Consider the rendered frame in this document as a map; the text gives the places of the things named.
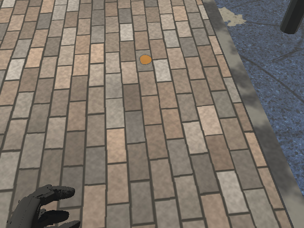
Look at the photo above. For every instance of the left robot hand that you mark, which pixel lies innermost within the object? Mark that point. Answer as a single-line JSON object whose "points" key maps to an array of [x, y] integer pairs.
{"points": [[28, 212]]}

